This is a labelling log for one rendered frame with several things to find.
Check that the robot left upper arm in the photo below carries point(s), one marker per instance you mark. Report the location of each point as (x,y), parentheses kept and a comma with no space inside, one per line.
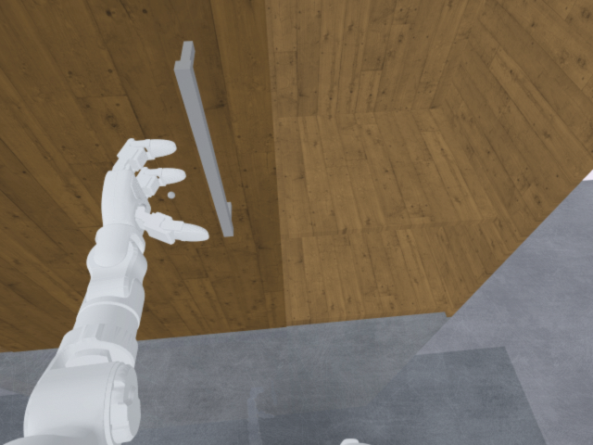
(95,404)

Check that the handle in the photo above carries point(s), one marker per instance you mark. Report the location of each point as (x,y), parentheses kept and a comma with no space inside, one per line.
(186,79)

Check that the left robot forearm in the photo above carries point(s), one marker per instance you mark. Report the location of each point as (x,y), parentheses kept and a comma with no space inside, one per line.
(107,322)

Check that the wardrobe door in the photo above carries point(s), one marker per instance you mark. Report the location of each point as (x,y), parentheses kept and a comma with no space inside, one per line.
(78,78)

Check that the left robot hand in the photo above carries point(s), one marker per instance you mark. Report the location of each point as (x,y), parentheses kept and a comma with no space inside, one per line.
(123,193)

